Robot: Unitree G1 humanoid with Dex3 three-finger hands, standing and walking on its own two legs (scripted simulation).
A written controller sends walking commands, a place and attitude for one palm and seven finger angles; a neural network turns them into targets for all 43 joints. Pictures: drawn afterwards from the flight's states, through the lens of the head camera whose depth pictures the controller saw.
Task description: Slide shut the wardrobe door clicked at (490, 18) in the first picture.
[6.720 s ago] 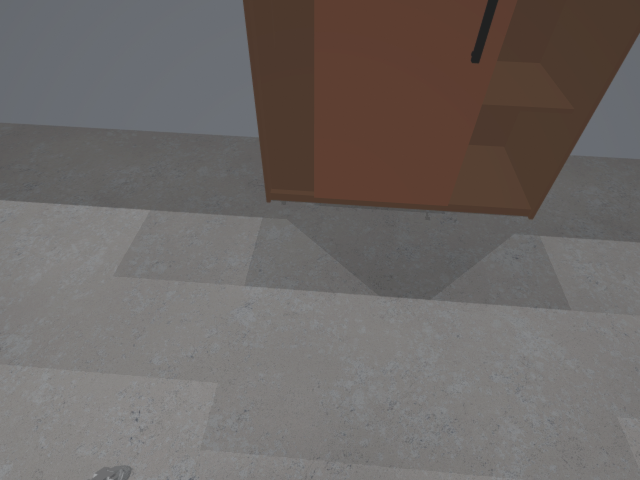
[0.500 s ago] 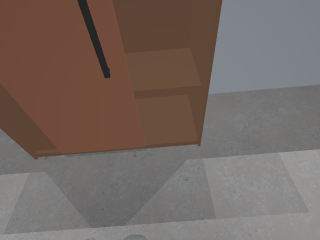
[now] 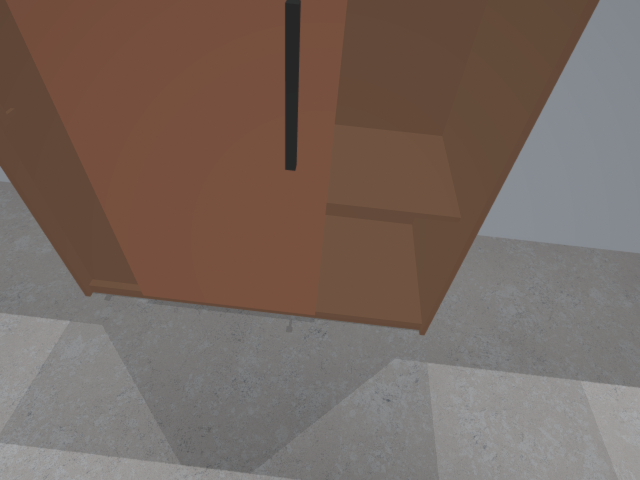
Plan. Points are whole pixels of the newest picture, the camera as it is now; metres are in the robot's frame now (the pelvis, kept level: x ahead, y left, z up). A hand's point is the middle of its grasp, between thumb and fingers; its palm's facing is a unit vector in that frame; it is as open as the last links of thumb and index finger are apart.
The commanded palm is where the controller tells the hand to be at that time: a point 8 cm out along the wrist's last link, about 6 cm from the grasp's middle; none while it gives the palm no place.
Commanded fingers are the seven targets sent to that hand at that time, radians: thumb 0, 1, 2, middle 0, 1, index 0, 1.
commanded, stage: take the last steps up to it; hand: left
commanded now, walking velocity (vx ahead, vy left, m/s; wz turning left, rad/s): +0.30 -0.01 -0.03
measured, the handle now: (293, 93) +0.77 +0.13 +0.11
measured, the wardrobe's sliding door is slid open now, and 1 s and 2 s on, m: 0.39 0.39 0.39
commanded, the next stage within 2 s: come to a stop and stand still in 0.60 s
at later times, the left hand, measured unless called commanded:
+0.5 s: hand (251, 396) +0.28 +0.13 -0.17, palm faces +0.04 -0.98 -0.21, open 7.3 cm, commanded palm none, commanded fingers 0.00 0.90 0.90 -0.20 -0.30 -0.20 -0.30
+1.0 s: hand (236, 389) +0.29 +0.16 -0.18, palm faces +0.04 -0.98 -0.19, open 7.4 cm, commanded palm none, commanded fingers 0.00 0.90 0.90 -0.20 -0.30 -0.20 -0.30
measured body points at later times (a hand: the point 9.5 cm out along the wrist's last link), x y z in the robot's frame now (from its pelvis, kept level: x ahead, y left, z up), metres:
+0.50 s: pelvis +0.19 -0.05 -0.01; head +0.21 -0.06 +0.44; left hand +0.28 +0.18 -0.15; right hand +0.13 -0.27 -0.18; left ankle +0.11 +0.09 -0.65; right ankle +0.24 -0.13 -0.74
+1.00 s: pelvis +0.30 -0.01 +0.00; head +0.35 +0.00 +0.44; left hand +0.29 +0.21 -0.17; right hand +0.41 -0.22 -0.15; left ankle +0.35 +0.10 -0.74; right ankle +0.25 -0.13 -0.70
